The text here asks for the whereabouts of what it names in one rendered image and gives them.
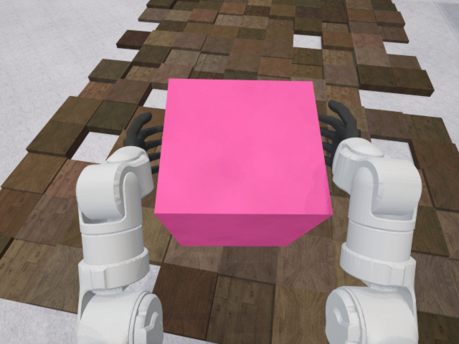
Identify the right robot forearm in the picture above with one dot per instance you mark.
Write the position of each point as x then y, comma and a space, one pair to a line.
384, 195

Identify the carton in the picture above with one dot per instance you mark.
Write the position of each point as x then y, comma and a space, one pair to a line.
241, 163

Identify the right robot hand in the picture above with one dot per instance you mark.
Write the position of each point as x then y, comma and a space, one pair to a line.
344, 130

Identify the left robot upper arm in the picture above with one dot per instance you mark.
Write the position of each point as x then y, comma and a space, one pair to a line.
128, 317

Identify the left robot hand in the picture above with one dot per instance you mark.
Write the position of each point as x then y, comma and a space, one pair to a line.
136, 137

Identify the left robot forearm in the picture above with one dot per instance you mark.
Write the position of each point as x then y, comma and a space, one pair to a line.
110, 214

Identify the right robot upper arm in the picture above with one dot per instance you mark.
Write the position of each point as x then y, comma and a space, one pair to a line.
362, 315

